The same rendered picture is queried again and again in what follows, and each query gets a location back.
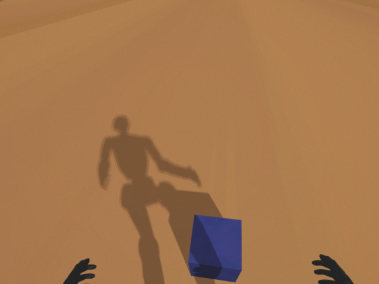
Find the robot right hand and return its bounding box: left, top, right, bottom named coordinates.
left=312, top=254, right=354, bottom=284

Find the carton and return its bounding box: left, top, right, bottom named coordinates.
left=188, top=215, right=242, bottom=282

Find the robot left hand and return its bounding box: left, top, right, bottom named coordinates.
left=63, top=259, right=97, bottom=284

